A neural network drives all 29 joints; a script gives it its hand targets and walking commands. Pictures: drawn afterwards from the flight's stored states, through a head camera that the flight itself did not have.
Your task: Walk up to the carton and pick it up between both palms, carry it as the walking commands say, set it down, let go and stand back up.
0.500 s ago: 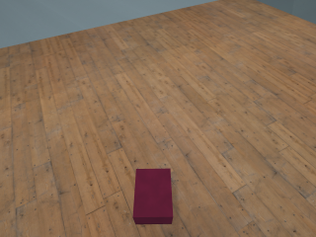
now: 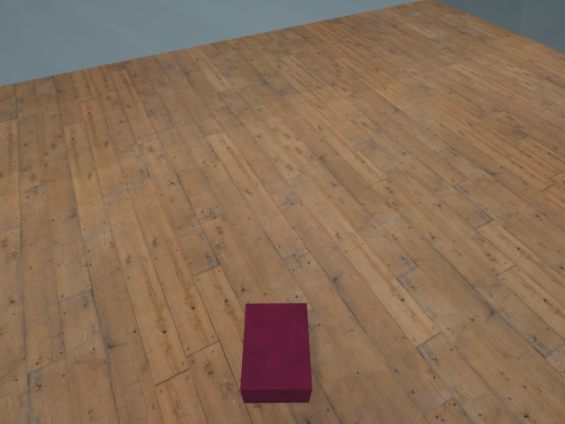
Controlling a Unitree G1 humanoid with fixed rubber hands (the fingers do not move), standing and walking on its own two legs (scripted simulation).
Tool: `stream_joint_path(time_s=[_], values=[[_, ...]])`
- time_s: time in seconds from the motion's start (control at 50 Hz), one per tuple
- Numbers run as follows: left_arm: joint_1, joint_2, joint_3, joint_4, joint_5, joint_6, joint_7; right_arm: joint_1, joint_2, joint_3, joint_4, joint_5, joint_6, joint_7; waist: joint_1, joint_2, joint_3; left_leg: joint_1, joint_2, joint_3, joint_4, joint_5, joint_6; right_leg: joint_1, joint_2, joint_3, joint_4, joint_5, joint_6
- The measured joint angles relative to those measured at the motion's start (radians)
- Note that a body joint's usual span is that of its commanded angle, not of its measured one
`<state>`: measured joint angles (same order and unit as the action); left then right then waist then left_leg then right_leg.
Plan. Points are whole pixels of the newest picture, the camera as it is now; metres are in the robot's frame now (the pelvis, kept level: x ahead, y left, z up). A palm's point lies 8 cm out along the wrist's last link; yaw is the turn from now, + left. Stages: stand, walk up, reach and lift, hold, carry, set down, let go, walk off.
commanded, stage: stand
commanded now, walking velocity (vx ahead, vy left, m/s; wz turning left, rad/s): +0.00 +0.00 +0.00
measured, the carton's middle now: (276, 351) +0.47 +0.02 -0.70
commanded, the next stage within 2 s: reach and lift in 0.12 s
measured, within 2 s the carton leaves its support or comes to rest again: neither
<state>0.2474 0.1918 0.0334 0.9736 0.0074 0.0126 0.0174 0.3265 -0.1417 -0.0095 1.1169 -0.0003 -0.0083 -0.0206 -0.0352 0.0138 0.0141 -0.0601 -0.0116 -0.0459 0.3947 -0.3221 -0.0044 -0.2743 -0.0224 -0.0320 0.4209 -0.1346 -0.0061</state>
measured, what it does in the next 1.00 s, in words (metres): lowers itself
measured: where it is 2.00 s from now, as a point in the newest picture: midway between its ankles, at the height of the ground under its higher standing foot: outside the picture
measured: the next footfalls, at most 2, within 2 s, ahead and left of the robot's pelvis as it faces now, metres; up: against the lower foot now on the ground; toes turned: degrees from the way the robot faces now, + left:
none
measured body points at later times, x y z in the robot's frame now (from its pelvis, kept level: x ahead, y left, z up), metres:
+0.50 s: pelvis +0.00 +0.00 -0.02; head +0.08 +0.00 +0.43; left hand +0.17 +0.24 -0.14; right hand +0.15 -0.19 -0.16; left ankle -0.07 +0.12 -0.74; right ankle +0.06 -0.12 -0.74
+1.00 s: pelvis -0.06 +0.01 -0.07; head +0.10 +0.00 +0.35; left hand +0.26 +0.21 -0.17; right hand +0.22 -0.21 -0.19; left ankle -0.07 +0.12 -0.74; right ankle +0.06 -0.12 -0.74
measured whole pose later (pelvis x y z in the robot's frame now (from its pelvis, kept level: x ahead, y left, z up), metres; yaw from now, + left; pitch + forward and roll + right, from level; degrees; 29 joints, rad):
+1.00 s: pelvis -0.06 +0.01 -0.07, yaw +0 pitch +22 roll -1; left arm -0.30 0.19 0.09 0.58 -0.02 0.28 0.01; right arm -0.28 -0.16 -0.09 0.63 0.01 0.32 0.00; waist -0.04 0.06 -0.05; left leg -0.91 -0.01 -0.05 1.00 -0.49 0.00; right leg -1.04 -0.02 -0.04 0.83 -0.18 0.00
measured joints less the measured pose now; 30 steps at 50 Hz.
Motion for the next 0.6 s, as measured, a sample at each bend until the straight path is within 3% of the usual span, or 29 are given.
stream_joint_path(time_s=[0.18, 0.24, 0.3, 0.4, 0.48, 0.6], values=[[-0.001, 0.000, 0.000, -0.007, -0.002, 0.007, -0.001, 0.005, -0.021, 0.004, -0.030, 0.001, 0.009, -0.001, 0.000, -0.024, -0.001, -0.015, 0.001, 0.000, 0.013, -0.008, 0.001, -0.011, 0.000, -0.001, 0.005, -0.004, 0.000], [-0.054, 0.000, 0.000, -0.101, -0.015, 0.094, -0.005, -0.021, -0.057, 0.049, -0.273, 0.006, 0.130, -0.001, 0.000, -0.014, 0.000, -0.129, 0.004, 0.001, 0.149, -0.060, 0.004, -0.099, 0.001, -0.007, 0.086, -0.031, 0.000], [-0.166, 0.000, 0.000, -0.174, -0.037, 0.218, -0.008, -0.199, -0.095, 0.054, -0.449, 0.006, 0.270, 0.004, 0.001, 0.012, 0.051, -0.199, 0.004, 0.000, 0.244, -0.091, 0.009, -0.153, 0.001, -0.009, 0.142, -0.039, 0.000], [-0.219, 0.000, 0.000, -0.250, -0.019, 0.379, -0.009, -0.391, -0.070, 0.055, -0.529, 0.007, 0.444, 0.008, 0.000, 0.042, 0.030, -0.266, 0.005, 0.000, 0.265, -0.102, 0.012, -0.220, 0.001, -0.009, 0.159, -0.042, 0.003], [-0.219, 0.000, 0.000, -0.286, -0.002, 0.364, -0.020, -0.324, 0.007, 0.051, -0.498, 0.007, 0.442, 0.009, 0.000, 0.028, -0.004, -0.304, 0.005, 0.000, 0.245, -0.098, 0.012, -0.266, 0.001, -0.009, 0.159, -0.050, 0.005], [-0.229, 0.000, 0.008, -0.316, 0.026, 0.203, -0.043, -0.185, 0.040, -0.008, -0.550, 0.006, 0.294, -0.002, 0.000, 0.013, -0.058, -0.483, 0.005, 0.000, 0.312, -0.110, 0.012, -0.432, 0.001, -0.009, 0.195, -0.042, 0.005]])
